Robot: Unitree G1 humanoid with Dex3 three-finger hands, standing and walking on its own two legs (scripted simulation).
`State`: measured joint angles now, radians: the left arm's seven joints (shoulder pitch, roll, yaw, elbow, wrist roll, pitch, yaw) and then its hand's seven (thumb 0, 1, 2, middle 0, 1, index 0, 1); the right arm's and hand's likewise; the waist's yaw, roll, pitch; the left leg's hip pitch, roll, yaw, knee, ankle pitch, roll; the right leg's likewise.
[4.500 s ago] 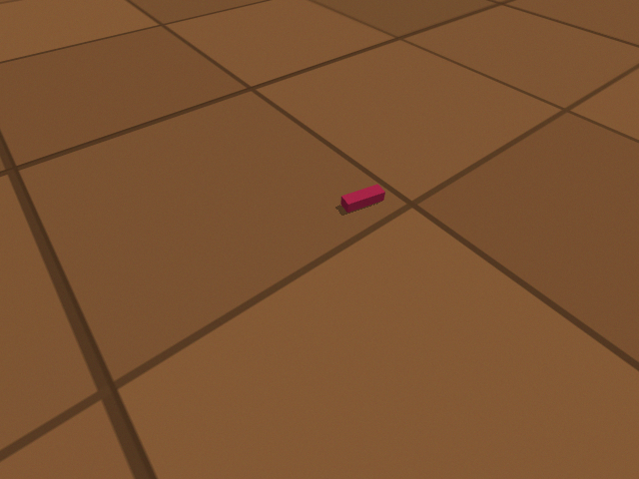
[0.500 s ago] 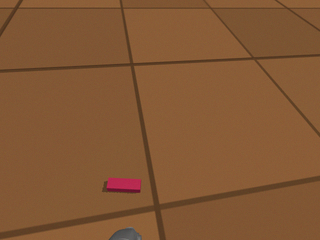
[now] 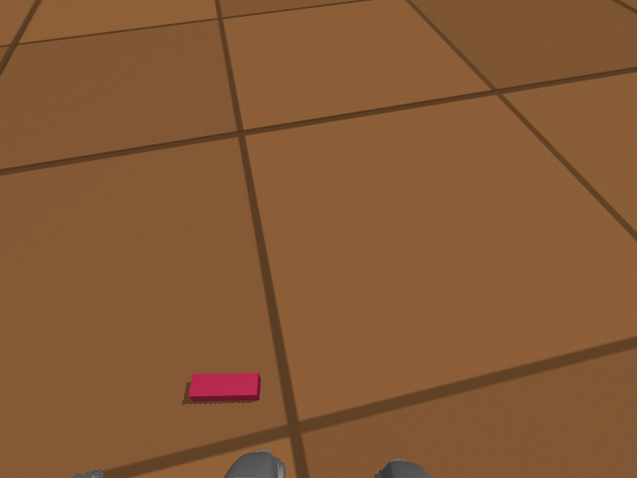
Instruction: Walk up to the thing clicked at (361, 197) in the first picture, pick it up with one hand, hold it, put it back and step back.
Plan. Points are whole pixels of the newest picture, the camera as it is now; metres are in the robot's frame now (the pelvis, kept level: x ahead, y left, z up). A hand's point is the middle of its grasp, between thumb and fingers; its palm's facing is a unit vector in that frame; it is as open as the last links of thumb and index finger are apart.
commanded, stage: walk up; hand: left
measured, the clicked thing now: (225, 387) +0.46 +0.30 -0.71
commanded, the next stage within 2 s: stand in 1.56 s
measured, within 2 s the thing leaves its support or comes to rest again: neither
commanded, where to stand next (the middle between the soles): +0.07 +0.06 m, yaw +1 degrees
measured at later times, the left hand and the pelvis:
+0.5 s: hand out of the picture +0.08 +0.32 -0.14, palm faces +0.00 -0.91 -0.41, open 7.3 cm; pelvis +0.01 +0.05 +0.01, yaw +2 degrees
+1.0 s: hand out of the picture +0.10 +0.32 -0.11, palm faces +0.00 -0.93 -0.36, open 7.3 cm; pelvis +0.02 +0.05 +0.04, yaw +1 degrees
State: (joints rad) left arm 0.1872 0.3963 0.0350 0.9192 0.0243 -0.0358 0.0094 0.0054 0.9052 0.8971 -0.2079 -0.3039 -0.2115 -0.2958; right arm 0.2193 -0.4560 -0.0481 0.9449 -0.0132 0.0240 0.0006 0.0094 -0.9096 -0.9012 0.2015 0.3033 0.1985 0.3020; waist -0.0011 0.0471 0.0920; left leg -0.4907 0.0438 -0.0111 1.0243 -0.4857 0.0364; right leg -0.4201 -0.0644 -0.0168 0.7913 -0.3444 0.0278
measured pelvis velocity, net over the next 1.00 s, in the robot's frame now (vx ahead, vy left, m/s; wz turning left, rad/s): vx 0.02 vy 0.05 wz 0.01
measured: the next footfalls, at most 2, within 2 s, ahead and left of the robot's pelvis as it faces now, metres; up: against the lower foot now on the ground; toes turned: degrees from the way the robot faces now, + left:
left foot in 0.16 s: +0.06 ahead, +0.15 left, +0.00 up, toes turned +3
